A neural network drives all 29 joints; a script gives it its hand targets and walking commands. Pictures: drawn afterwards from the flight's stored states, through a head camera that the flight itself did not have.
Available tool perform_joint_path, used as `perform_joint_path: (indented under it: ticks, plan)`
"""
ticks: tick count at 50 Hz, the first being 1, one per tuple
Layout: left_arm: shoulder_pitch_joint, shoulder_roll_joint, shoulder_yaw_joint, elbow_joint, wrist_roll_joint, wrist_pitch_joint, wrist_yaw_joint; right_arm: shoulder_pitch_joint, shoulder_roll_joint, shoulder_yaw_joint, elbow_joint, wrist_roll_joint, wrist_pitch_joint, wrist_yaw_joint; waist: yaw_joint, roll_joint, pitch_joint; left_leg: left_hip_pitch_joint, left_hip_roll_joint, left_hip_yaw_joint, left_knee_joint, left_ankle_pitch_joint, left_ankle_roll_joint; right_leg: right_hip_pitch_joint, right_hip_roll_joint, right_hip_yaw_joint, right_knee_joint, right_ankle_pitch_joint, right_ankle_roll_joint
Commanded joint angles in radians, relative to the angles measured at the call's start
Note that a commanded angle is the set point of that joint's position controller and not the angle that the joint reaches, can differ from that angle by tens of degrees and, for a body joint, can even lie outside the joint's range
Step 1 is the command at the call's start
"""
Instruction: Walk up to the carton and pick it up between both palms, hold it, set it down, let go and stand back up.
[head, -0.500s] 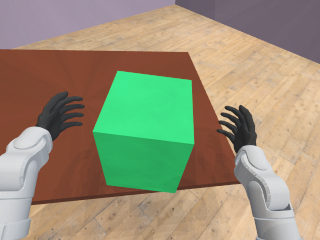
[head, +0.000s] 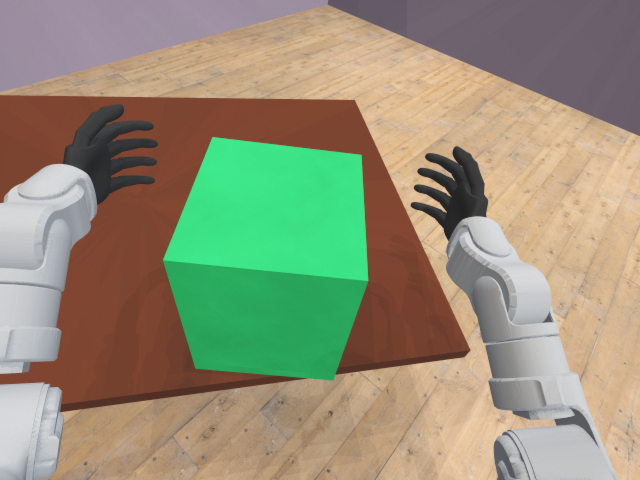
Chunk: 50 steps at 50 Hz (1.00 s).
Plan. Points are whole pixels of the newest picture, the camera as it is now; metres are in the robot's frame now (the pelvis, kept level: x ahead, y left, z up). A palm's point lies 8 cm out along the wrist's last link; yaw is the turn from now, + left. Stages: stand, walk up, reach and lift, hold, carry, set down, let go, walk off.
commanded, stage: reach and lift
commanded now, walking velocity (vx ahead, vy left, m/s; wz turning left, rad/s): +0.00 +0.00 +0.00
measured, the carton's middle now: (275, 264) +0.40 +0.01 +0.04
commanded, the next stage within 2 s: none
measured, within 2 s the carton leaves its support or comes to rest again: neither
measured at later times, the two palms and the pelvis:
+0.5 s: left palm (113, 191) +0.44 +0.20 +0.14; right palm (434, 224) +0.37 -0.19 +0.14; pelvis +0.00 +0.00 +0.00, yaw +1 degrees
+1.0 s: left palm (148, 234) +0.43 +0.17 +0.07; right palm (409, 261) +0.37 -0.17 +0.07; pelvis +0.00 +0.00 -0.01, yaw +1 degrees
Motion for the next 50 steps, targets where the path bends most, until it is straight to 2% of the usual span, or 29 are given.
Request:
perform_joint_path:
  ticks: [1, 8, 13, 21, 26, 30, 36, 41, 50]
  plan:
    - [-0.576, 0.212, 0.068, -0.128, -0.006, -0.071, 0.005, -0.519, -0.152, -0.064, -0.142, -0.001, -0.063, 0.001, -0.013, 0.142, -0.569, 0.159, -0.017, -0.007, -0.038, 0.275, -0.035, 0.165, 0.042, -0.043, 0.030, 0.362, -0.035]
    - [-0.691, 0.208, 0.023, 0.012, -0.017, -0.108, 0.007, -0.638, -0.155, -0.065, -0.015, 0.003, -0.080, 0.000, -0.032, 0.153, -0.613, 0.179, -0.015, -0.015, -0.015, 0.306, -0.046, 0.141, 0.045, -0.053, 0.030, 0.382, -0.037]
    - [-0.658, 0.167, 0.000, 0.105, 0.008, -0.156, 0.000, -0.613, -0.126, -0.049, 0.087, -0.012, -0.115, 0.005, -0.037, 0.175, -0.600, 0.212, -0.013, -0.019, 0.001, 0.359, -0.060, 0.124, 0.050, -0.068, 0.024, 0.399, -0.039]
    - [-0.573, 0.116, 0.019, 0.122, 0.070, -0.259, -0.009, -0.501, -0.050, -0.041, 0.102, -0.066, -0.218, 0.006, -0.025, 0.186, -0.559, 0.217, -0.021, -0.014, 0.014, 0.407, -0.067, 0.124, 0.052, -0.078, 0.022, 0.418, -0.036]
    - [-0.558, 0.092, 0.019, 0.094, 0.073, -0.350, 0.004, -0.473, -0.010, -0.059, 0.035, -0.134, -0.307, 0.009, -0.022, 0.178, -0.606, 0.202, -0.023, -0.014, 0.029, 0.400, -0.065, 0.112, 0.051, -0.078, 0.037, 0.409, -0.032]
    - [-0.575, 0.070, -0.002, 0.114, 0.066, -0.453, 0.019, -0.472, 0.019, -0.074, 0.035, -0.194, -0.386, 0.015, -0.026, 0.169, -0.679, 0.180, -0.024, -0.015, 0.043, 0.372, -0.058, 0.086, 0.046, -0.077, 0.058, 0.391, -0.029]
    - [-0.557, 0.006, -0.047, 0.273, 0.061, -0.597, 0.027, -0.456, 0.066, -0.041, 0.190, -0.229, -0.479, 0.027, -0.017, 0.166, -0.709, 0.164, -0.012, -0.023, 0.072, 0.339, -0.055, -0.004, 0.041, -0.077, 0.075, 0.308, -0.035]
    - [-0.558, -0.016, -0.036, 0.370, 0.079, -0.683, 0.034, -0.464, 0.073, -0.035, 0.294, -0.233, -0.557, 0.026, -0.017, 0.173, -0.743, 0.140, -0.013, -0.022, 0.095, 0.359, -0.063, -0.027, 0.040, -0.081, 0.092, 0.319, -0.034]
    - [-0.580, -0.052, -0.021, 0.422, 0.106, -0.697, 0.048, -0.503, 0.068, -0.012, 0.405, -0.204, -0.620, 0.008, -0.015, 0.183, -0.741, 0.157, -0.007, -0.024, 0.125, 0.435, -0.081, -0.058, 0.055, -0.095, 0.098, 0.357, -0.027]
